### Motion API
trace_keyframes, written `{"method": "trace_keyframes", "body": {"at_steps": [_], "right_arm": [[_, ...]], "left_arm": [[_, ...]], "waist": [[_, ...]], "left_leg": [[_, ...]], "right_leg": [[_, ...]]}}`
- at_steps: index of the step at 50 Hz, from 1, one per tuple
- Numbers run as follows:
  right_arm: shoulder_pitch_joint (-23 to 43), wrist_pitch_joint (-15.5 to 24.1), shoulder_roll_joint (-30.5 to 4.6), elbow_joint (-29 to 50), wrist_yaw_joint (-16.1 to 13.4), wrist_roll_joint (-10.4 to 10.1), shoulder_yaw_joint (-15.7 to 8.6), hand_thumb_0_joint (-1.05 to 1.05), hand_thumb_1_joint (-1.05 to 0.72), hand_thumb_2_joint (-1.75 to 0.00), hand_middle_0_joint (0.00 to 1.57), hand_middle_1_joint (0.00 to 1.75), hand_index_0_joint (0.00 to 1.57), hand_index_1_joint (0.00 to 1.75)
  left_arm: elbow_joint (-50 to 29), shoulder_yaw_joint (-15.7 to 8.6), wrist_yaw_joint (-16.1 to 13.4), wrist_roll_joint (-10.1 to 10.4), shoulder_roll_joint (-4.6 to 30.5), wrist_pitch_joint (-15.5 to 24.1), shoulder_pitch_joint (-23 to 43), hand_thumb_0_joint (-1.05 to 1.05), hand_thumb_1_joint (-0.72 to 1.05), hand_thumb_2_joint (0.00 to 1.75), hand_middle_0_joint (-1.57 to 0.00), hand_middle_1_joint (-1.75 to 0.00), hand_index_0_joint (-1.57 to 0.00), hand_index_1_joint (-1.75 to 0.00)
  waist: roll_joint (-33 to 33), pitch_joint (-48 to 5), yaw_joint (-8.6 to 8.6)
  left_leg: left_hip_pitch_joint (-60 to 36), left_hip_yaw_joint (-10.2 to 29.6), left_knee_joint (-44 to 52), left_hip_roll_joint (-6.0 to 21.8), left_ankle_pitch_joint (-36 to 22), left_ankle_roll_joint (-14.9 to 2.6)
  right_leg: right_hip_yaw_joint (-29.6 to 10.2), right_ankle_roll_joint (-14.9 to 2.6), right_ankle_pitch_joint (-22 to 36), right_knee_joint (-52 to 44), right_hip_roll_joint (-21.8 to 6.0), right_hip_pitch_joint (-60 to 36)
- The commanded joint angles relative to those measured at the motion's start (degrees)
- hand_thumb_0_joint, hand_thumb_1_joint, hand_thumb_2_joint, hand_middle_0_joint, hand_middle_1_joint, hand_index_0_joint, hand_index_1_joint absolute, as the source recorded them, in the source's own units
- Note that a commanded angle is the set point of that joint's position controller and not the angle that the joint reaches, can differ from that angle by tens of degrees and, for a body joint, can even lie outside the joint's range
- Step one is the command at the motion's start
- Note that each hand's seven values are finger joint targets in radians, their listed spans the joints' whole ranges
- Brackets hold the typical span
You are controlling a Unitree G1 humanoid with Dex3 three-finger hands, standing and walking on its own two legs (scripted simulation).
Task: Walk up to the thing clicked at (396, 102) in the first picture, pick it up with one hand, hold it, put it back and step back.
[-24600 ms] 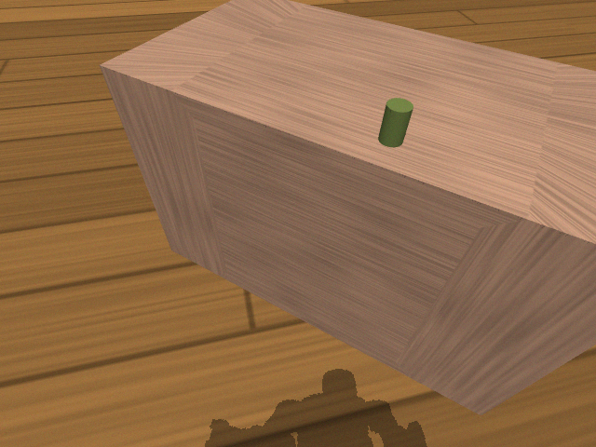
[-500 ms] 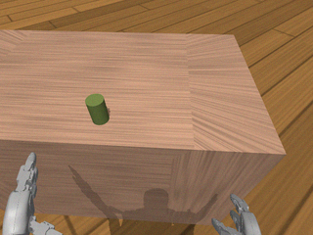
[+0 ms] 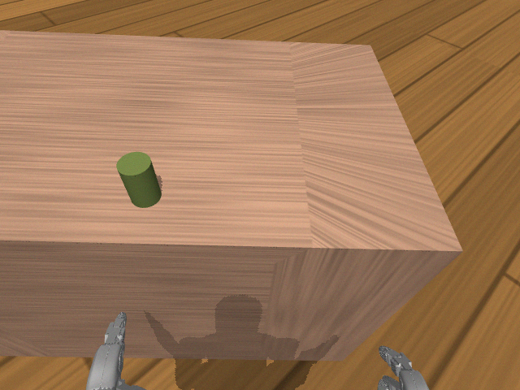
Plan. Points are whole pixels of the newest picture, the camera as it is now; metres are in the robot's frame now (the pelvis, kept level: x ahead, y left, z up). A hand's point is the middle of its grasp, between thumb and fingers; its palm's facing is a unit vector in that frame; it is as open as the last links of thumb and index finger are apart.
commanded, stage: home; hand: left
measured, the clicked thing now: (140, 180) +0.42 +0.20 +0.07
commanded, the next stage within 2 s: stand in 1.92 s
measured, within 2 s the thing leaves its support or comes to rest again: neither
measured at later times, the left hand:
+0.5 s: hand out of the picture +0.10 +0.25 -0.13, palm faces -0.03 -0.93 -0.38, open 17.7 cm
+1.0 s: hand out of the picture +0.00 +0.26 -0.15, palm faces -0.05 -0.93 -0.36, open 17.7 cm
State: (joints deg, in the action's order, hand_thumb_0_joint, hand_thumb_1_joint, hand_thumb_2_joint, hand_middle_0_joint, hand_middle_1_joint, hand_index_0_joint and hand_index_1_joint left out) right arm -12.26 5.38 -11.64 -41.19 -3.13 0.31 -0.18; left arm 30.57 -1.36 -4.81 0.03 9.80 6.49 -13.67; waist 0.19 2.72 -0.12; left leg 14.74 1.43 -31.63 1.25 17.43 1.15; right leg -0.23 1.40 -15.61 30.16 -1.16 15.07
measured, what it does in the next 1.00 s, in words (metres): stands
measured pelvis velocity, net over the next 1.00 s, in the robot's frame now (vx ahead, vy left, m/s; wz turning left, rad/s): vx -0.03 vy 0.00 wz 0.00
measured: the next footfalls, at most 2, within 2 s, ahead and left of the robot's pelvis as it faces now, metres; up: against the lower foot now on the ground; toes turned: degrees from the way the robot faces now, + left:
none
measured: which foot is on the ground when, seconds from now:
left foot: down 0.00-1.00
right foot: down 0.00-1.00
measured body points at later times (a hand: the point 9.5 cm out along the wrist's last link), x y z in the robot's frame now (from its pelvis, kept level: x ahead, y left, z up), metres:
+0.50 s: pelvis -0.01 +0.00 +0.00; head -0.02 +0.00 +0.45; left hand +0.10 +0.29 -0.11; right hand +0.11 -0.29 -0.11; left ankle -0.01 +0.13 -0.73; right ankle +0.00 -0.14 -0.73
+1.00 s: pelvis -0.03 +0.00 +0.01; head -0.04 +0.00 +0.46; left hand +0.00 +0.31 -0.12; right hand +0.01 -0.30 -0.13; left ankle -0.01 +0.13 -0.73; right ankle +0.00 -0.14 -0.73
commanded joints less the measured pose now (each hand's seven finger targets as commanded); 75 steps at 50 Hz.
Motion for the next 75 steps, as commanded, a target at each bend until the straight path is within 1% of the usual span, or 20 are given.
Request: {"method": "trace_keyframes", "body": {"at_steps": [1,7,10,11,12,13,15,17,18,25,30,32,37,44,48,52,55,59,70,75], "right_arm": [[4.3,2.8,-7.3,9.1,-0.5,-0.4,-2.3,0.00,-0.90,-0.90,0.20,0.30,0.20,0.30],[4.5,1.8,-7.5,9.6,-0.1,-0.7,-2.5,0.00,-0.90,-0.90,0.20,0.30,0.20,0.30],[4.3,1.5,-7.5,9.8,0.0,-0.8,-2.4,0.00,-0.90,-0.90,0.20,0.30,0.20,0.30],[4.1,1.4,-7.3,9.7,0.0,-0.8,-2.3,0.00,-0.90,-0.90,0.20,0.30,0.20,0.30],[4.2,1.3,-7.3,9.7,0.0,-0.8,-2.3,0.00,-0.90,-0.90,0.20,0.30,0.20,0.30],[0.6,-0.8,-16.1,3.6,1.2,2.9,-4.9,0.00,-0.90,-0.90,0.20,0.30,0.20,0.30],[0.3,-2.2,-16.3,2.7,2.0,2.1,-4.8,0.00,-0.90,-0.90,0.20,0.30,0.20,0.30],[0.5,-2.6,-16.0,1.1,2.4,1.3,-4.3,0.00,-0.90,-0.90,0.20,0.30,0.20,0.30],[1.4,-2.7,-15.9,-0.1,2.8,1.1,-3.9,0.00,-0.90,-0.90,0.20,0.30,0.20,0.30],[5.2,-3.9,-17.5,-7.4,3.7,1.0,-3.0,0.00,-0.90,-0.90,0.20,0.30,0.20,0.30],[5.3,-4.3,-19.5,-12.4,3.8,0.9,-2.7,0.00,-0.90,-0.90,0.20,0.30,0.20,0.30],[5.5,-4.5,-19.9,-14.0,4.0,1.0,-2.5,0.00,-0.89,-0.90,0.20,0.30,0.20,0.30],[4.4,-4.6,-21.2,-16.5,4.1,0.9,-2.4,0.00,-0.89,-0.90,0.20,0.30,0.20,0.30],[4.2,-4.1,-21.4,-17.6,3.8,0.9,-2.1,0.00,-0.90,-0.90,0.20,0.30,0.20,0.30],[3.9,-4.3,-21.5,-18.1,3.5,0.8,-2.1,0.00,-0.89,-0.90,0.20,0.30,0.20,0.30],[3.8,-4.4,-21.1,-18.1,3.5,0.5,-2.1,0.00,-0.89,-0.90,0.20,0.30,0.20,0.30],[3.6,-4.4,-20.9,-18.2,3.4,0.5,-2.1,0.00,-0.90,-0.90,0.20,0.30,0.20,0.30],[4.4,-4.0,-20.8,-18.2,3.3,0.2,-1.8,0.00,-0.90,-0.90,0.20,0.30,0.20,0.30],[6.1,-4.0,-21.2,-18.9,2.8,0.1,-1.6,0.00,-0.90,-0.90,0.20,0.30,0.20,0.30],[6.4,-4.2,-20.8,-19.1,2.9,0.1,-1.6,0.00,-0.90,-0.90,0.20,0.30,0.20,0.30]], "left_arm": [[-7.7,-0.8,-1.2,0.1,4.7,2.3,2.3,0.00,-0.61,0.02,-0.04,-0.04,-0.04,-0.04],[-7.7,-1.2,-1.3,0.2,5.2,1.5,3.2,0.00,-0.61,0.02,-0.04,-0.04,-0.04,-0.04],[-8.4,-1.6,-1.3,0.1,5.7,1.3,4.0,0.00,-0.58,0.04,-0.05,-0.05,-0.05,-0.05],[-8.3,-2.9,-1.5,0.2,7.0,1.3,3.8,0.00,-0.59,0.03,-0.05,-0.05,-0.04,-0.05],[-8.5,-1.8,-1.4,0.3,5.8,1.2,4.2,0.00,-0.59,0.03,-0.04,-0.04,-0.04,-0.04],[2.6,-4.0,0.5,-3.0,19.9,-0.5,-0.3,0.00,-0.59,0.04,-0.05,-0.05,-0.05,-0.05],[4.1,-3.5,1.7,-2.5,19.3,-1.4,-1.1,0.00,-0.61,0.00,-0.04,-0.03,-0.04,-0.03],[6.3,-2.1,2.3,-1.8,18.0,-1.8,1.4,0.00,-0.61,0.01,-0.04,-0.04,-0.04,-0.04],[8.0,-1.4,2.6,-1.4,18.0,-1.9,2.4,0.00,-0.61,0.02,-0.04,-0.04,-0.04,-0.04],[17.3,0.3,3.3,-1.5,21.1,-3.0,6.1,0.00,-0.60,0.02,-0.04,-0.04,-0.04,-0.04],[22.7,0.8,3.5,-1.3,23.4,-3.6,6.7,0.00,-0.60,0.03,-0.04,-0.04,-0.04,-0.04],[24.6,0.9,3.7,-1.3,24.2,-4.0,6.3,0.00,-0.61,0.01,-0.04,-0.04,-0.04,-0.04],[27.7,0.9,4.1,-1.1,25.4,-4.3,5.5,0.00,-0.61,0.02,-0.04,-0.04,-0.04,-0.04],[29.9,0.7,4.2,-0.8,25.0,-4.5,4.5,0.00,-0.61,0.01,-0.04,-0.04,-0.04,-0.04],[30.7,0.5,4.3,-0.8,24.6,-4.7,4.0,0.00,-0.61,0.02,-0.04,-0.04,-0.04,-0.04],[30.6,0.5,4.3,-1.0,24.5,-4.8,4.6,0.00,-0.59,0.03,-0.04,-0.05,-0.04,-0.05],[30.6,0.4,4.2,-0.8,24.1,-4.7,5.1,0.00,-0.60,0.03,-0.04,-0.04,-0.04,-0.04],[30.8,0.5,4.1,-0.6,23.7,-4.3,6.2,0.00,-0.61,0.01,-0.04,-0.04,-0.04,-0.04],[30.9,0.3,4.1,-0.5,23.4,-4.6,8.0,0.00,-0.61,0.02,-0.04,-0.04,-0.04,-0.04],[31.1,0.1,4.1,-0.5,23.5,-4.7,9.1,0.00,-0.59,0.04,-0.05,-0.05,-0.05,-0.05]], "waist": [[0.1,-10.4,-0.42],[0.1,-7.6,-0.58],[0.7,-8.7,-0.33],[-0.1,-8.9,-0.46],[-0.1,-9.1,-0.08],[-1.3,-10.7,0.57],[-2.0,-13.6,0.18],[-1.3,-12.2,0.63],[0.0,-9.8,0.41],[-0.9,-2.4,0.42],[-0.6,-2.8,0.52],[-0.7,-0.2,0.02],[-0.2,0.2,0.01],[-1.8,-1.1,-0.53],[-1.9,1.1,-0.47],[-0.3,1.4,-0.08],[-0.6,-0.8,0.18],[-0.1,-2.5,0.09],[-0.1,-4.7,0.04],[0.4,-2.8,0.28]], "left_leg": [[-2.7,-3.0,4.4,-1.1,-16.1,-0.46],[-1.2,-3.3,5.4,-1.2,-12.2,-0.55],[-1.7,-3.5,5.0,-1.2,-13.5,-0.73],[-1.5,-3.8,4.7,-1.5,-13.9,-0.79],[-2.1,-3.8,4.5,-1.3,-14.7,-0.72],[-4.4,1.2,1.0,3.6,-22.7,-1.81],[-5.3,1.5,0.9,3.8,-26.3,-2.62],[-5.3,2.1,2.2,4.0,-25.1,-2.76],[-4.3,2.5,3.4,4.0,-20.9,-2.91],[-2.7,3.7,9.0,3.6,-10.7,-2.57],[-5.5,4.3,11.9,3.7,-6.6,-2.55],[-3.0,4.8,13.9,3.6,-1.1,-2.57],[-3.1,5.7,15.6,3.8,2.8,-2.81],[-1.8,6.4,16.7,4.4,1.8,-2.92],[-0.4,6.6,17.5,4.4,4.9,-2.82],[-1.6,5.9,16.2,3.9,4.1,-2.75],[-2.9,5.8,15.5,4.4,1.0,-2.99],[-5.0,5.1,14.6,4.7,-8.3,-2.79],[-8.3,4.2,14.3,5.4,-13.8,-2.02],[-7.2,4.1,15.4,5.2,-11.8,-1.73]], "right_leg": [[3.5,-1.64,14.2,-3.1,1.8,-4.8],[3.3,-1.62,10.5,-4.0,1.8,-3.0],[3.0,-1.51,12.1,-3.6,1.7,-3.5],[2.8,-1.47,12.6,-3.8,1.5,-4.1],[2.8,-1.44,13.4,-3.3,1.5,-4.1],[-3.0,-4.01,25.1,-0.3,-5.1,-4.7],[-3.4,-4.65,29.4,1.2,-5.8,-7.6],[-2.8,-4.10,25.8,0.6,-5.4,-6.1],[-2.7,-3.91,21.8,-0.6,-5.3,-5.2],[-4.1,-3.36,9.8,-7.2,-5.3,-3.2],[-5.3,-3.41,3.0,-10.7,-5.6,-3.0],[-5.5,-3.02,-3.7,-12.3,-5.1,-2.3],[-6.6,-3.03,-8.0,-14.1,-5.3,-1.2],[-5.8,-3.08,-1.8,-12.1,-4.8,-4.5],[-6.0,-3.04,-3.2,-12.4,-4.5,-3.3],[-6.8,-2.98,-5.8,-13.8,-4.9,-1.4],[-6.5,-3.06,-2.1,-13.1,-5.2,-3.2],[-6.1,-2.82,6.4,-12.3,-5.7,-5.6],[-5.5,-2.59,14.1,-12.2,-6.0,-8.5],[-5.4,-2.33,12.0,-13.1,-5.8,-8.2]]}}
